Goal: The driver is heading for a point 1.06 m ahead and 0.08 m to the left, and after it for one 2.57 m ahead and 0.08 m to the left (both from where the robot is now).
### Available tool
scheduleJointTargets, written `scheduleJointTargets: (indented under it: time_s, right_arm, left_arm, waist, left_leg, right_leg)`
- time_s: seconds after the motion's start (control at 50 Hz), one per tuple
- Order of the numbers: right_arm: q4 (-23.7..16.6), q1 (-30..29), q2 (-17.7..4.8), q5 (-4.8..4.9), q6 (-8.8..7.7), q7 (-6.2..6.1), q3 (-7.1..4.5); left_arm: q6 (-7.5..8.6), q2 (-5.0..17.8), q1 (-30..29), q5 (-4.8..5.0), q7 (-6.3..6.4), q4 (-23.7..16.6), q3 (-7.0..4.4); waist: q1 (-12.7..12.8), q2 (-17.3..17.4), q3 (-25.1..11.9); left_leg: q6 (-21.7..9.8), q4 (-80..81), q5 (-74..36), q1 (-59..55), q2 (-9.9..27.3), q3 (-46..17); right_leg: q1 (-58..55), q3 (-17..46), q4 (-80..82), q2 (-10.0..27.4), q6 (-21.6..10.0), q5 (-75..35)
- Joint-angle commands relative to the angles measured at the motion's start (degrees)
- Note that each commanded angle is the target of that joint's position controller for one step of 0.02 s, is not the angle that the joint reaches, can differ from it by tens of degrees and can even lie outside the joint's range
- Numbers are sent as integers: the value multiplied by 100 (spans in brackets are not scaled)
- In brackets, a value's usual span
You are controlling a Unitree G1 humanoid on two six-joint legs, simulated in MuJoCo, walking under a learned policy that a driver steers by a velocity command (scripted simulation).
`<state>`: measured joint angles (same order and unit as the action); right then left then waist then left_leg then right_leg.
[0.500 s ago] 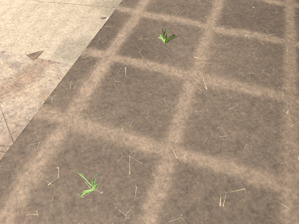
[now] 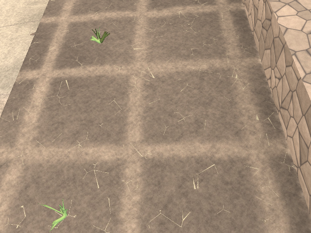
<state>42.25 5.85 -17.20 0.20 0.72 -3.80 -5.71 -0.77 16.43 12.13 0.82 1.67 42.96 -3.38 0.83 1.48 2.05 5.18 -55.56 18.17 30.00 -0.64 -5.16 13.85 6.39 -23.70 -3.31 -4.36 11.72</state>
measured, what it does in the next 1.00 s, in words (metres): walks ahead: left foot, then right foot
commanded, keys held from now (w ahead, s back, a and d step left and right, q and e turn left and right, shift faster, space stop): e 0.08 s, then w+e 0.10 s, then w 0.42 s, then w+q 0.40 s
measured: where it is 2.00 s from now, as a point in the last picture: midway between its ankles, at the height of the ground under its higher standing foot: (196, 204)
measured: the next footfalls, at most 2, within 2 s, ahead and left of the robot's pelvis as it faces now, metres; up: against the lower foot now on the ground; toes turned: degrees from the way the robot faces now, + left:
left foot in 0.24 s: +0.08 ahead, +0.15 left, +0.00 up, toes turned -14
right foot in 0.68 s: +0.28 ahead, -0.17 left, +0.00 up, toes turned -13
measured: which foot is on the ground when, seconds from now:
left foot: up 0.00-0.22, down 0.24-0.68, up 0.70-1.00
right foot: down 0.00-0.24, up 0.26-0.66, down 0.68-1.00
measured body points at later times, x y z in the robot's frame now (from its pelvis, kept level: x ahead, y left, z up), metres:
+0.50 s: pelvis +0.09 +0.03 +0.00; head +0.12 +0.04 +0.45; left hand +0.31 +0.25 -0.11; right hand +0.06 -0.25 -0.12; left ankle +0.04 +0.15 -0.75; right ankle +0.14 -0.15 -0.69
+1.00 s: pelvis +0.32 -0.08 +0.00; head +0.34 -0.08 +0.45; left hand +0.38 +0.21 -0.12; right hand +0.47 -0.35 -0.10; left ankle +0.48 +0.08 -0.68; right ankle +0.24 -0.16 -0.75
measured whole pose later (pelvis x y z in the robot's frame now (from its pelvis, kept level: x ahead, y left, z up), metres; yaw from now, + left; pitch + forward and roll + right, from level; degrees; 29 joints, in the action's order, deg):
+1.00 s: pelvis +0.32 -0.08 +0.00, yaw -3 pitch +1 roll -2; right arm 40.5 10.5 -17.7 1.1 -2.5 1.0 -3.3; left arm 6.0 15.8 20.2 -0.6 -0.6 46.5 -3.8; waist 3.3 3.0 1.1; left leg 0.0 -52.2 1.6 41.1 5.4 -4.2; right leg 0.4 -10.0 -13.1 -1.7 -2.0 13.6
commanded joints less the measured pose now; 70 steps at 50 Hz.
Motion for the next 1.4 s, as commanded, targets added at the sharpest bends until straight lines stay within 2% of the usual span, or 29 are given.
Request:
scheduleJointTargets:
  time_s: [0.02, 0.08, 0.16, 0.22, 0.24, 0.26, 0.28, 0.3, 0.34, 0.48, 0.56, 0.62, 0.66, 0.68, 0.7, 0.72, 0.74, 0.8, 0.92, 1.08, 1.16, 1.18, 1.2, 1.22, 1.24, 1.26, 1.3, 1.34, 1.4]
  right_arm:
    - [-454, -353, -363, 13, -141, 33, -59]
    - [-459, -334, -382, 29, -217, 104, -57]
    - [-495, -286, -444, 111, -394, 265, -66]
    - [-294, 304, -426, 148, -575, 345, -97]
    - [-208, 673, -566, 72, -618, 331, -130]
    - [-156, 1151, -821, -94, -635, 304, -134]
    - [-47, 1274, -1253, -236, -679, 403, -252]
    - [-113, 980, -866, -104, -730, 422, -163]
    - [-138, 838, -545, 32, -724, 373, -45]
    - [70, 1410, -661, 67, -664, 353, 22]
    - [161, 1691, -901, 108, -608, 403, 14]
    - [219, 1713, -1001, 179, -553, 414, 7]
    - [212, 1617, -937, 166, -516, 396, 54]
    - [39, 1487, -689, 51, -536, 405, 168]
    - [-179, 2050, 34, 80, -621, 386, 375]
    - [-74, 1871, -498, 237, -690, 378, 256]
    - [-188, 1490, -793, 344, -682, 401, 150]
    - [-188, 1214, -584, 154, -531, 415, 150]
    - [-331, 975, -266, 109, -321, 415, 194]
    - [-984, -447, -112, 60, -437, 737, 287]
    - [-928, 699, -620, 17, -417, 803, 1]
    - [-772, 1456, -910, 9, -403, 718, -159]
    - [-747, 1654, -1337, 35, -329, 559, -242]
    - [-1112, 1252, -1811, -159, -333, 520, -237]
    - [-1185, 1371, -1432, -120, -330, 572, -184]
    - [-1157, 1062, -1198, -61, -354, 589, -116]
    - [-1134, 587, -816, 121, -325, 538, -20]
    - [-1172, 336, -869, -27, -289, 514, -29]
    - [-1065, 359, -997, -30, -281, 431, -74]
  left_arm:
    - [10, 1076, 14, 0, 56, -419, -295]
    - [-23, 1116, -87, -13, 38, -534, -322]
    - [-25, 1045, -133, 49, -4, -631, -308]
    - [2, 815, -249, 31, 11, -676, -214]
    - [47, 507, -144, -14, 15, -680, -111]
    - [102, 23, -8, -57, -7, -705, 44]
    - [209, 471, -255, 66, -1, -1008, -89]
    - [270, 883, -232, 75, 0, -879, -191]
    - [317, 861, -81, 4, -59, -640, -226]
    - [536, 194, -1014, -13, -251, -950, 2]
    - [592, 224, -1398, 61, -359, -1105, 26]
    - [614, 451, -1200, 103, -398, -1150, -48]
    - [606, 817, 7, 69, -307, -836, -254]
    - [589, 1146, 1054, -38, -231, -680, -364]
    - [563, 1724, 1601, -217, -226, -577, -470]
    - [580, 1157, 1584, -219, -252, -562, -324]
    - [578, 878, 1184, -153, -251, -538, -218]
    - [635, 474, 304, -161, -276, -543, -95]
    - [825, 582, 213, -171, -247, -211, -182]
    - [598, 957, 587, -45, -121, 154, -256]
    - [358, 1292, 424, 24, 37, 67, -333]
    - [357, 1214, 336, 68, 54, -12, -299]
    - [408, 689, 693, -139, 22, -142, -142]
    - [538, 310, 1388, -246, -91, -322, 27]
    - [604, 971, 983, -101, -155, -261, -88]
    - [588, 1013, 381, 48, -142, -456, -98]
    - [453, 876, 210, -103, 6, -454, -87]
    - [285, 873, 420, -144, 36, -408, -114]
    - [217, 641, 353, -190, 103, -413, -47]
  waist:
    - [103, -964, -495]
    - [120, -1020, -487]
    - [131, -1125, -477]
    - [-234, -1032, -415]
    - [-331, -667, -643]
    - [-343, 458, -904]
    - [-260, 1259, -209]
    - [-181, 825, 256]
    - [-125, 644, 293]
    - [-559, 579, 244]
    - [-690, 633, 288]
    - [-396, 699, 242]
    - [326, 475, -476]
    - [824, 98, -1308]
    - [615, -1637, -2262]
    - [747, -1447, -2146]
    - [610, -1199, -1229]
    - [95, -808, -303]
    - [-116, -528, 112]
    - [302, -338, 515]
    - [-432, -721, -461]
    - [-877, -558, -858]
    - [-685, 583, -1322]
    - [-66, 1567, -2397]
    - [-595, 458, -3168]
    - [-529, 160, -2332]
    - [-125, -263, -1122]
    - [153, -12, -922]
    - [164, 104, -1092]
  left_leg:
    - [52, 643, -30, 453, -21, -92]
    - [20, 1101, 100, 16, -118, -106]
    - [-176, 1965, 262, -675, -216, -2]
    - [-476, 3463, -530, -2011, -126, 216]
    - [-696, 3578, -452, -2928, 451, -229]
    - [-1174, 4001, 613, -3657, 1525, -1717]
    - [-1930, 4512, 1621, -3153, 2292, -3516]
    - [-2020, 4585, 2157, -2927, 2234, -3268]
    - [-1635, 4592, 1580, -3024, 1625, -2241]
    - [-1619, 4800, -911, -2680, 1102, -582]
    - [-1627, 4666, -1380, -2517, 1227, -375]
    - [-1516, 4377, -2113, -2711, 1509, -543]
    - [-1258, 2965, -3673, -2404, 1143, -165]
    - [-1027, 1396, -2875, -1384, 849, 21]
    - [-641, -801, 469, 591, -70, 337]
    - [-648, -1629, 1419, 1102, -38, -420]
    - [-706, -1834, 998, 1485, 258, -338]
    - [-668, -1216, -108, 908, 788, -121]
    - [-469, -535, -1219, 1162, 763, -208]
    - [-715, 1792, -2045, 1003, 501, 657]
    - [-1117, 2077, -1267, -705, -274, 1155]
    - [-1321, 2614, -1937, -1884, -384, 1011]
    - [-1670, 2427, -4141, -3485, 590, -315]
    - [-3146, 2405, -6001, -5082, 2240, -3334]
    - [-3141, 2879, -5230, -5036, 2213, -3363]
    - [-2815, 3023, -4604, -4352, 1909, -2574]
    - [-2327, 3315, -3864, -2676, 1325, -1716]
    - [-2245, 3562, -3920, -1647, 1107, -1475]
    - [-2199, 3486, -4447, -1393, 944, -1186]
  right_leg:
    - [-973, 1611, 454, 1351, -826, -1311]
    - [-684, 1875, 378, 1295, -874, -1215]
    - [-260, 2426, 623, 1123, -891, 1228]
    - [307, 2327, 265, 745, -593, 1879]
    - [901, 1974, -412, 487, -321, 2206]
    - [1732, 871, -2113, -258, 72, 2388]
    - [2944, 622, -2952, -312, 123, 2502]
    - [3254, 716, -3458, 84, 186, 1978]
    - [3299, 449, -3632, 255, 315, 1150]
    - [2662, -586, -2231, 661, 595, -371]
    - [1835, -842, -1169, 479, 531, -522]
    - [1227, -782, -689, 391, 257, -372]
    - [-596, -876, -253, 198, -28, -493]
    - [-2248, -120, -458, 1009, -345, -336]
    - [-3921, 2546, 64, 2656, -1128, 955]
    - [-3458, 3400, 728, 2768, -1212, 1525]
    - [-2790, 2442, 772, 2605, -981, 1408]
    - [-1108, 760, 1240, 1879, -667, 91]
    - [-642, -600, 1723, 1772, -694, -1310]
    - [-1439, -1614, 1262, 1849, -386, -2642]
    - [-1671, -1807, -893, 1748, -52, -5542]
    - [-1146, -1888, -2096, 1497, 179, -4928]
    - [353, -1790, -3867, 995, 507, -838]
    - [2174, -898, -6073, -74, 853, 3045]
    - [2291, 154, -6324, 174, 783, 2699]
    - [2535, 68, -6008, 383, 693, 2200]
    - [2429, -66, -5066, 725, 749, 1535]
    - [1770, -137, -4673, 700, 790, 1291]
    - [1624, -194, -3912, 561, 949, 1013]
